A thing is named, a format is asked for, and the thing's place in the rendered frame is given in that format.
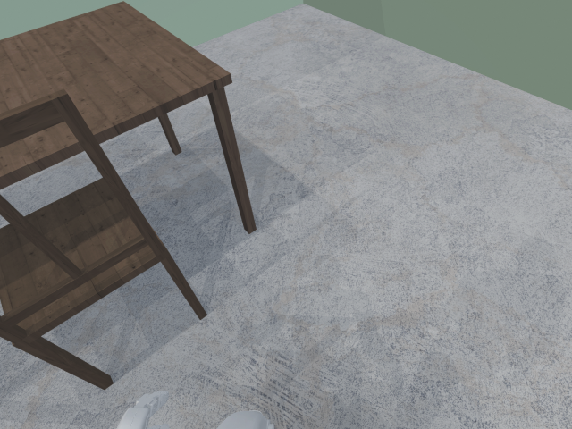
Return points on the left robot hand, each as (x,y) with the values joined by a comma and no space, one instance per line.
(146,406)

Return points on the table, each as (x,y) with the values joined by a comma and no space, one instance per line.
(121,70)

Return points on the left robot thigh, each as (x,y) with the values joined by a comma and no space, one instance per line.
(246,420)

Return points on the chair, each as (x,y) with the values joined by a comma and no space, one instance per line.
(64,257)

